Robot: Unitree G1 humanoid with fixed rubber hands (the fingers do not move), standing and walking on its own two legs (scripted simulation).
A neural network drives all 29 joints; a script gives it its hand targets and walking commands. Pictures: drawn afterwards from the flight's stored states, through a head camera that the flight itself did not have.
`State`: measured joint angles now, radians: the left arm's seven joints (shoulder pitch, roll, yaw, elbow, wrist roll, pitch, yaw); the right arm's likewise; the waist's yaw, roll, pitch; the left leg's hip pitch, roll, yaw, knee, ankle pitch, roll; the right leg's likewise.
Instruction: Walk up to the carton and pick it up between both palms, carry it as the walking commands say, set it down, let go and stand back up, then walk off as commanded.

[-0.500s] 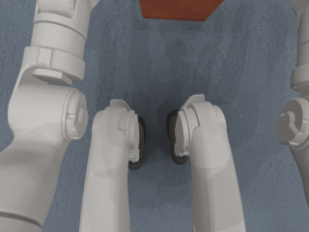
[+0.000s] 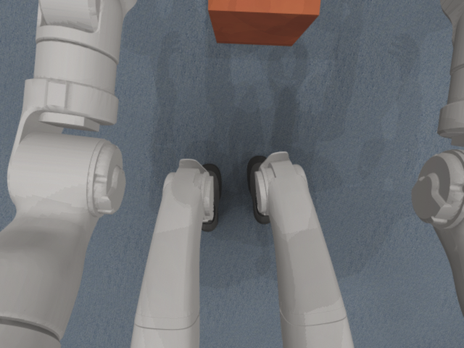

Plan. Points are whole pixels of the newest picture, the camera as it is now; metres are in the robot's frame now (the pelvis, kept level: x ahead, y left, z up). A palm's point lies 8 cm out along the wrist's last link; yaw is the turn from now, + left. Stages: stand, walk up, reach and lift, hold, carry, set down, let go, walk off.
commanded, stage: set down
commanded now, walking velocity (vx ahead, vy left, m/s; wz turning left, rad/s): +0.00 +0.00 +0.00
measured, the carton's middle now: out of the picture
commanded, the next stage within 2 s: let go in 0.28 s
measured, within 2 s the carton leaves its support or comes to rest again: neither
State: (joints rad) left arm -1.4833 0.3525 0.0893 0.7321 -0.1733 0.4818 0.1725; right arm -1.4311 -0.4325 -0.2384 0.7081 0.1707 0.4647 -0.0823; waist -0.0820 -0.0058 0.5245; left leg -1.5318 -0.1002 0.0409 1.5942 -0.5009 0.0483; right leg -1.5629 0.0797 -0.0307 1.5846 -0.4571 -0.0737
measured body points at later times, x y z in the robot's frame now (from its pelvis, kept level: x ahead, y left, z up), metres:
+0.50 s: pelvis +0.04 -0.01 +0.10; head +0.36 -0.03 +0.42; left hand +0.59 +0.15 -0.02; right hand +0.55 -0.26 -0.01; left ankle +0.11 +0.09 -0.53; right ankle +0.12 -0.08 -0.53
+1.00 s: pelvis +0.09 +0.00 +0.17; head +0.20 +0.00 +0.60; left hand +0.40 +0.22 +0.11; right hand +0.35 -0.24 +0.11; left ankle +0.11 +0.09 -0.53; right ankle +0.12 -0.08 -0.53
